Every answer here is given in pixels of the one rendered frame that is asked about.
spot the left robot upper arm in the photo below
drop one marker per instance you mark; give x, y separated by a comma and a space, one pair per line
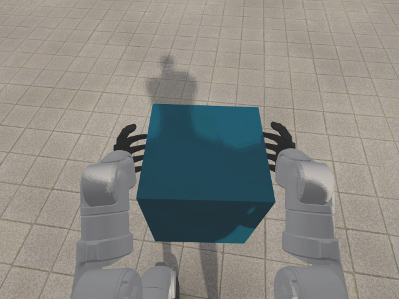
112, 283

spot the robot right hand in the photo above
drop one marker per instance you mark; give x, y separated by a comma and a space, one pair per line
283, 142

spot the right robot upper arm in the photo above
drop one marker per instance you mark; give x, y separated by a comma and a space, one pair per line
296, 282

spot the right robot forearm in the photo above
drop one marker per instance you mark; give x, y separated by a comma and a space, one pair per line
310, 200

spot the robot left hand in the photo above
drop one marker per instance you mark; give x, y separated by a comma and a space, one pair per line
123, 143

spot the carton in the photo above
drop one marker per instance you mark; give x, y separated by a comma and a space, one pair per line
205, 174

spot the left robot forearm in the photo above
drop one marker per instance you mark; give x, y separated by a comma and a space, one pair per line
104, 206

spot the robot left thigh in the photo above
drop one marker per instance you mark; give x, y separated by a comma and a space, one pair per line
159, 282

